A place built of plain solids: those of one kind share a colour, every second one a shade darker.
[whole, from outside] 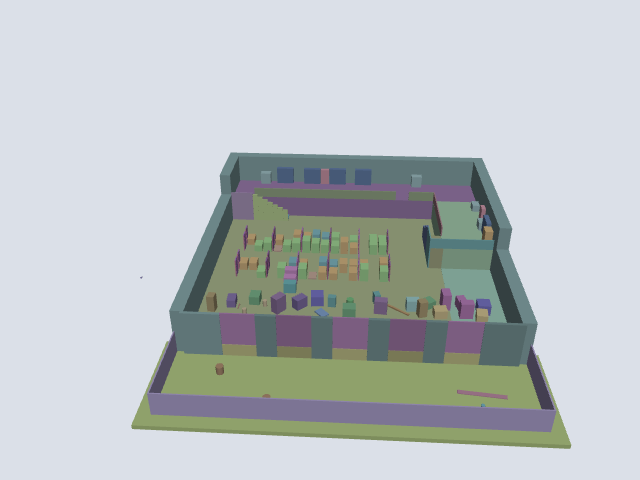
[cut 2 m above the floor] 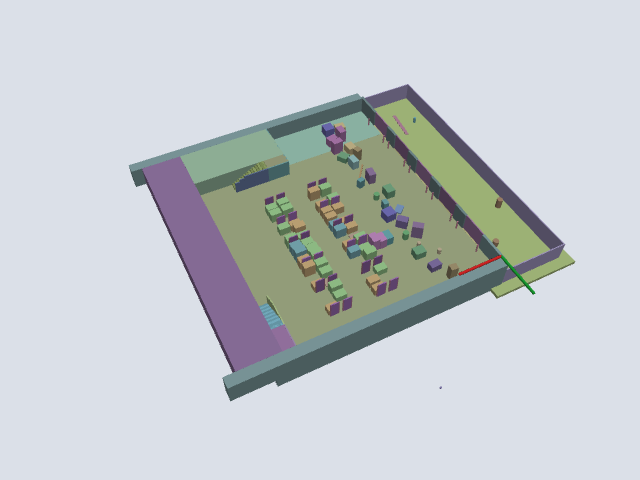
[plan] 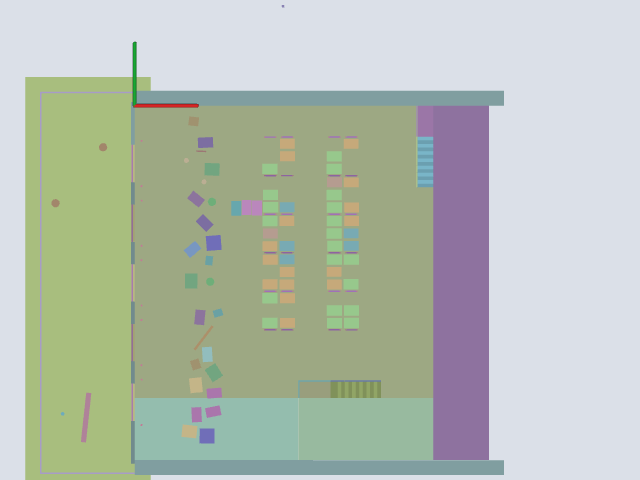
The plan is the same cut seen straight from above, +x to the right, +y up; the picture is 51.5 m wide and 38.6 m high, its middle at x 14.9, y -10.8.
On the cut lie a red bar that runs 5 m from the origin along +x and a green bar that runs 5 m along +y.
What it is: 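15 risers of 0.160 m up to a gallery 2.40 m over the floor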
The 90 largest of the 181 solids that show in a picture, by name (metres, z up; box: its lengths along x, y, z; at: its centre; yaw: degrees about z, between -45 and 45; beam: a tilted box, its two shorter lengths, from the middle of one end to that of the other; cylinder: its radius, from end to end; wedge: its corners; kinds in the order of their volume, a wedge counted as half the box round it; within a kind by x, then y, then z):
{
 "floor_hall_concrete_1": {"box": [24.0, 23.5, 1.6], "at": [12.0, -11.75, -0.8]},
 "wall_metal_1": {"box": [0.3, 3.45, 4.8], "at": [-0.15, -27.07, 0.8]},
 "wall_metal_2": {"box": [0.3, 1.8, 4.8], "at": [-0.15, -21.45, 0.8]},
 "wall_metal_3": {"box": [0.3, 1.8, 4.8], "at": [-0.15, -16.65, 0.8]},
 "wall_metal_4": {"box": [0.3, 1.8, 4.8], "at": [-0.15, -11.85, 0.8]},
 "wall_metal_5": {"box": [0.3, 1.8, 4.8], "at": [-0.15, -7.05, 0.8]},
 "wall_metal_6": {"box": [0.3, 3.45, 4.8], "at": [-0.15, -1.43, 0.8]},
 "wall_metal_7": {"box": [14.34, 1.2, 4.8], "at": [7.17, -29.1, 0.8]},
 "wall_metal_8": {"box": [25.2, 1.2, 4.8], "at": [12.6, 0.6, 0.8]},
 "wall_metal_9": {"box": [17.76, 1.2, 6.0], "at": [20.82, -29.1, 2.6]},
 "wall_metal_10": {"box": [6.9, 1.2, 6.0], "at": [26.25, 0.6, 2.6]},
 "wall_metal_11": {"box": [1.2, 30.9, 3.6], "at": [29.1, -14.25, 3.8]},
 "floor_galn_metal_1": {"box": [4.5, 28.5, 2.8], "at": [26.25, -14.25, 1.0]},
 "floor_gale_metal_1": {"box": [10.86, 5.0, 2.8], "at": [18.57, -26.0, 1.0]},
 "yard_yard_concrete_1": {"box": [10.1, 33.1, 0.4], "at": [-3.75, -14.25, -1.4]},
 "floor_halle_concrete_1": {"box": [13.14, 5.0, 1.6], "at": [6.57, -26.0, -0.8]},
 "stair_galb_concrete_1": {"box": [0.58, 1.3, 2.13], "at": [16.03, -22.85, 1.01]},
 "stair_galb_concrete_2": {"box": [0.87, 1.3, 1.97], "at": [16.18, -22.85, 0.94]},
 "stair_galb_concrete_3": {"box": [1.16, 1.3, 1.81], "at": [16.32, -22.85, 0.85]},
 "stair_galb_concrete_4": {"box": [1.45, 1.3, 1.65], "at": [16.46, -22.85, 0.78]},
 "stair_galb_concrete_5": {"box": [1.74, 1.3, 1.49], "at": [16.61, -22.85, 0.69]},
 "stair_galb_concrete_6": {"box": [2.03, 1.3, 1.33], "at": [16.75, -22.85, 0.61]},
 "stair_galb_concrete_7": {"box": [2.32, 1.3, 1.17], "at": [16.9, -22.85, 0.54]},
 "stair_galb_concrete_8": {"box": [2.61, 1.3, 1.01], "at": [17.05, -22.85, 0.46]},
 "stair_galb_concrete_9": {"box": [2.9, 1.3, 0.85], "at": [17.19, -22.85, 0.38]},
 "stair_galb_concrete_10": {"box": [3.19, 1.3, 0.69], "at": [17.34, -22.85, 0.29]},
 "stair_galb_concrete_11": {"box": [3.48, 1.3, 0.53], "at": [17.48, -22.85, 0.21]},
 "stair_galb_concrete_12": {"box": [3.77, 1.3, 0.37], "at": [17.62, -22.85, 0.14]},
 "stair_gala_concrete_1": {"box": [1.25, 3.77, 0.37], "at": [23.38, -4.38, 0.14]},
 "stair_gala_concrete_2": {"box": [1.25, 3.48, 0.53], "at": [23.38, -4.24, 0.21]},
 "stair_gala_concrete_3": {"box": [1.25, 3.19, 0.69], "at": [23.38, -4.09, 0.29]},
 "stair_gala_concrete_4": {"box": [1.25, 2.9, 0.85], "at": [23.38, -3.95, 0.38]},
 "stair_gala_concrete_5": {"box": [1.25, 2.61, 1.01], "at": [23.38, -3.81, 0.46]},
 "stair_gala_concrete_6": {"box": [1.25, 2.32, 1.17], "at": [23.38, -3.66, 0.54]},
 "stair_gala_concrete_7": {"box": [1.25, 2.03, 1.33], "at": [23.38, -3.52, 0.61]},
 "stair_gala_concrete_8": {"box": [1.25, 1.74, 1.49], "at": [23.38, -3.37, 0.69]},
 "stair_gala_concrete_9": {"box": [1.25, 1.45, 1.65], "at": [23.38, -3.23, 0.78]},
 "stair_gala_concrete_10": {"box": [1.25, 1.16, 1.81], "at": [23.38, -3.08, 0.85]},
 "stair_gala_concrete_11": {"box": [1.25, 0.87, 1.97], "at": [23.38, -2.94, 0.94]},
 "stair_gala_concrete_12": {"box": [1.25, 0.58, 2.13], "at": [23.38, -2.79, 1.01]},
 "fence_metal_1": {"box": [0.12, 30.74, 2.6], "at": [-7.56, -14.25, -0.3]},
 "fence_metal_2": {"box": [7.74, 0.12, 2.6], "at": [-3.75, -29.56, -0.3]},
 "fence_metal_3": {"box": [7.74, 0.12, 2.6], "at": [-3.75, 1.06, -0.3]},
 "load_sacks_1": {"box": [1.22, 0.84, 1.22], "at": [10.87, -17.47, 0.61]},
 "load_sacks_2": {"box": [1.22, 0.84, 1.42], "at": [10.87, -15.49, 0.71]},
 "load_sacks_3": {"box": [1.22, 0.84, 1.24], "at": [10.88, -9.28, 0.62]},
 "load_sacks_4": {"box": [1.22, 0.84, 1.23], "at": [10.92, -7.17, 0.62]},
 "load_sacks_5": {"box": [1.22, 0.84, 1.22], "at": [16.04, -10.27, 0.61]},
 "load_sacks_6": {"box": [1.22, 0.84, 1.47], "at": [16.04, -9.28, 0.74]},
 "load_sacks_7": {"box": [1.22, 0.84, 1.13], "at": [16.04, -5.08, 0.57]},
 "load_sacks_8": {"box": [1.22, 0.84, 1.24], "at": [16.06, -17.48, 0.62]},
 "load_sacks_9": {"box": [1.22, 0.84, 1.24], "at": [16.06, -16.47, 0.62]},
 "load_sacks_10": {"box": [1.22, 0.84, 1.16], "at": [16.06, -8.18, 0.58]},
 "load_sacks_11": {"box": [1.22, 0.84, 1.26], "at": [17.42, -12.38, 0.63]},
 "shelf_1": {"box": [2.0, 0.5, 1.95], "at": [16.15, -28.21, 3.38]},
 "shelf_2": {"box": [0.5, 2.0, 1.97], "at": [28.21, -15.31, 3.38]},
 "shelf_3": {"box": [0.5, 2.0, 1.97], "at": [28.21, -12.19, 3.39]},
 "shelf_4": {"box": [0.5, 2.0, 1.92], "at": [28.21, -9.07, 3.36]},
 "shelf_5": {"box": [0.5, 2.0, 1.96], "at": [28.21, -5.75, 3.38]},
 "floor_galbland_metal_1": {"box": [2.6, 1.3, 2.8], "at": [14.44, -22.85, 1.0]},
 "floor_galaland_metal_1": {"box": [1.25, 2.5, 2.8], "at": [23.38, -1.25, 1.0]},
 "floor_sill_concrete_1": {"box": [0.3, 3.0, 1.6], "at": [-0.15, -23.85, -0.8]},
 "floor_sill_concrete_2": {"box": [0.3, 3.0, 1.6], "at": [-0.15, -19.05, -0.8]},
 "floor_sill_concrete_3": {"box": [0.3, 3.0, 1.6], "at": [-0.15, -14.25, -0.8]},
 "floor_sill_concrete_4": {"box": [0.3, 3.0, 1.6], "at": [-0.15, -9.45, -0.8]},
 "floor_sill_concrete_5": {"box": [0.3, 3.0, 1.6], "at": [-0.15, -4.65, -0.8]},
 "shutter_metal_1": {"box": [0.12, 3.0, 3.3], "at": [-0.2, -23.85, 1.65]},
 "shutter_metal_2": {"box": [0.12, 3.0, 3.3], "at": [-0.2, -19.05, 1.65]},
 "shutter_metal_3": {"box": [0.12, 3.0, 3.3], "at": [-0.2, -14.25, 1.65]},
 "shutter_metal_4": {"box": [0.12, 3.0, 3.3], "at": [-0.2, -9.45, 1.65]},
 "shutter_metal_5": {"box": [0.12, 3.0, 3.3], "at": [-0.2, -4.65, 1.65]},
 "load_cartons_1": {"box": [1.2, 0.8, 1.33], "at": [12.28, -17.46, 0.67]},
 "load_cartons_2": {"box": [1.2, 0.8, 1.67], "at": [14.49, -28.06, 3.23]},
 "load_cartons_3": {"box": [1.2, 0.8, 1.47], "at": [16.03, -13.37, 0.73]},
 "load_cartons_4": {"box": [1.2, 0.8, 1.43], "at": [17.44, -8.19, 0.71]},
 "load_bales_1": {"box": [1.2, 0.8, 1.25], "at": [12.25, -11.28, 0.62]},
 "load_bales_2": {"box": [1.2, 0.8, 1.52], "at": [17.41, -10.27, 0.76]},
 "load_bales_3": {"box": [1.2, 0.8, 1.23], "at": [17.42, -11.27, 0.62]},
 "pallets_hall_1": {"box": [0.8, 1.2, 1.62], "at": [4.98, -24.85, 0.81], "yaw": 2.5},
 "pallets_hall_2": {"box": [1.2, 0.8, 1.69], "at": [6.4, -23.11, 0.84], "yaw": 4.3},
 "load_drums_hall_1": {"box": [1.2, 1.2, 1.04], "at": [5.82, -26.56, 0.52], "yaw": -0.7},
 "load_drums_hall_2": {"box": [1.2, 1.2, 1.05], "at": [6.35, -11.04, 0.52], "yaw": 4.3},
 "load_bales_hall_1": {"box": [1.2, 0.8, 1.65], "at": [4.93, -7.51, 0.83], "yaw": -38.8},
 "load_bales_hall_2": {"box": [0.8, 1.2, 1.39], "at": [5.24, -17.02, 0.7], "yaw": -5.7},
 "rail_galbland_1": {"box": [0.12, 6.42, 3.5], "at": [13.2, -25.29, 1.75]},
 "load_bales_barred_1": {"box": [0.8, 1.2, 1.2], "at": [9.0, -8.18, 0.6]},
 "load_bales_barred_2": {"box": [0.8, 1.2, 1.56], "at": [9.84, -8.22, 0.78]},
 "pallets_1": {"box": [0.8, 1.2, 1.36], "at": [28.06, -21.81, 3.08]},
 "pallets_2": {"box": [0.8, 1.2, 1.36], "at": [28.06, -3.37, 3.08]},
 "load_crate_hall_1": {"box": [1.0, 1.2, 1.04], "at": [4.54, -14.1, 0.52], "yaw": -0.4}
}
